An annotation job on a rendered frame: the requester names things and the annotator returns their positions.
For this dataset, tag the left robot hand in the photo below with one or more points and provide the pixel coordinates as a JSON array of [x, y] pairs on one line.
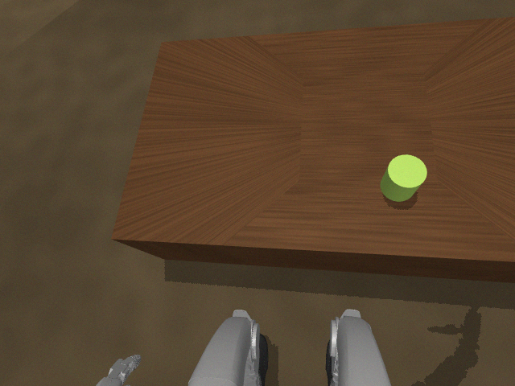
[[120, 371]]

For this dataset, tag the can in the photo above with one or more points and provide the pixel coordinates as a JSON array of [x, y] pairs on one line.
[[403, 176]]

